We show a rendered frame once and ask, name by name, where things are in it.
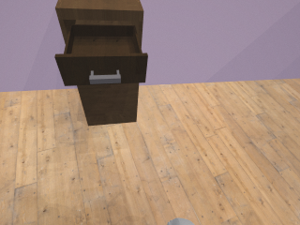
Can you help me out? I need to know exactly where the drawer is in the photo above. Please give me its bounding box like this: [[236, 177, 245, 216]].
[[54, 24, 148, 86]]

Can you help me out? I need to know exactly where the handle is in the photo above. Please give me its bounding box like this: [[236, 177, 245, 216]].
[[89, 69, 121, 84]]

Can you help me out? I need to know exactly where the cabinet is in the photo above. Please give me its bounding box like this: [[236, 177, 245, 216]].
[[55, 0, 144, 127]]

